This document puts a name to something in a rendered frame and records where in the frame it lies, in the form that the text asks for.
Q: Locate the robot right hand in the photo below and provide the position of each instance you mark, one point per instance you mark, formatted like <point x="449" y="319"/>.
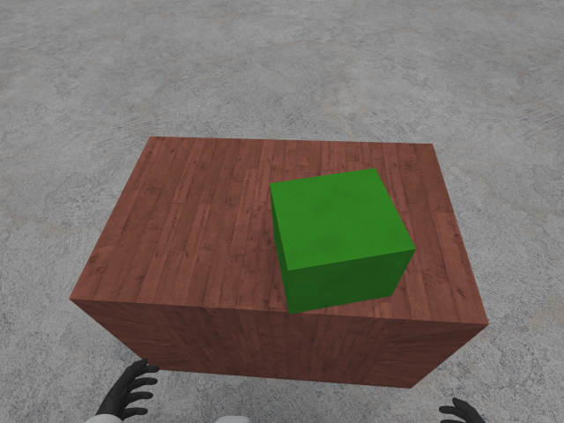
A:
<point x="463" y="411"/>

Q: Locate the carton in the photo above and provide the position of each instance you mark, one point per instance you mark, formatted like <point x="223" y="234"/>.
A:
<point x="339" y="239"/>

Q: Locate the pedestal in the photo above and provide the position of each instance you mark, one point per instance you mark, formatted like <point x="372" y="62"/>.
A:
<point x="186" y="272"/>

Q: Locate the robot left hand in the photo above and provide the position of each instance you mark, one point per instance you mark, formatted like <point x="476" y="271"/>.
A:
<point x="120" y="394"/>

